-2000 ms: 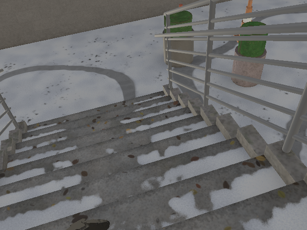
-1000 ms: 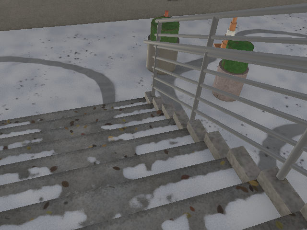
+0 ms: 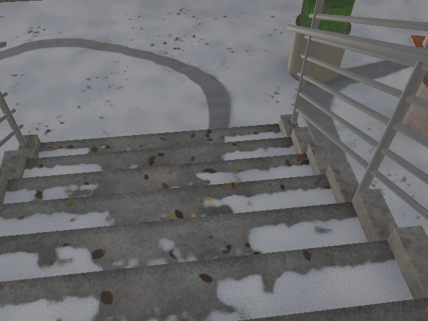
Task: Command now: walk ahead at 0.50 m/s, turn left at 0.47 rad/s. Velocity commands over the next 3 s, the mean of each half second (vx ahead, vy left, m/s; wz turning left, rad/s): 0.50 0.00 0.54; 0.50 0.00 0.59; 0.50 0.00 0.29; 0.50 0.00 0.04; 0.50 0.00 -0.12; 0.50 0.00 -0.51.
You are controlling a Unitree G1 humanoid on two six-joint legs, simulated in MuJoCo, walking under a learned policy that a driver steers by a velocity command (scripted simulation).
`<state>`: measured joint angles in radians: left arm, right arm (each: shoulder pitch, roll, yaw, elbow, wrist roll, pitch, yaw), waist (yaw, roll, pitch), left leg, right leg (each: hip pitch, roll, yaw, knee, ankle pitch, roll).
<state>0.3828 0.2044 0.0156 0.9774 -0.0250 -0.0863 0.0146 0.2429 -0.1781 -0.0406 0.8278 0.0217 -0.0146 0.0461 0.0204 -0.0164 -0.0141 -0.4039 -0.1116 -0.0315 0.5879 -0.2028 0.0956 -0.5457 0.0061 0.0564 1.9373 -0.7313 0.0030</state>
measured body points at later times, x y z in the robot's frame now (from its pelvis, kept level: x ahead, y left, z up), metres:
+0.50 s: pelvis +0.29 -0.06 -0.16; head +0.29 -0.08 +0.29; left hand +0.38 +0.21 -0.24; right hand +0.34 -0.31 -0.31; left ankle +0.10 +0.07 -0.64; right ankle +0.37 -0.15 -0.90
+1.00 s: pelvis +0.50 +0.02 -0.21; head +0.51 +0.02 +0.24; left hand +0.29 +0.15 -0.35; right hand +0.79 -0.05 -0.31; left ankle +0.59 +0.30 -0.86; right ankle +0.38 -0.15 -0.89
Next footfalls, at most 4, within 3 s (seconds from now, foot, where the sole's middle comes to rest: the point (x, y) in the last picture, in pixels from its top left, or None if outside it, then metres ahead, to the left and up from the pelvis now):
0.44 right None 0.41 -0.14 -0.93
1.16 left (145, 302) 0.68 0.31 -1.10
1.74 right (170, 240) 1.05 0.25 -1.27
2.46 left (70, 223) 1.24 0.84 -1.44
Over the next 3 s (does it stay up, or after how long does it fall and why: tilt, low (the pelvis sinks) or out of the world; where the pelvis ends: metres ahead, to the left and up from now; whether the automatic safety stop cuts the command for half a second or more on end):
stays up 1.36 0.76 -0.73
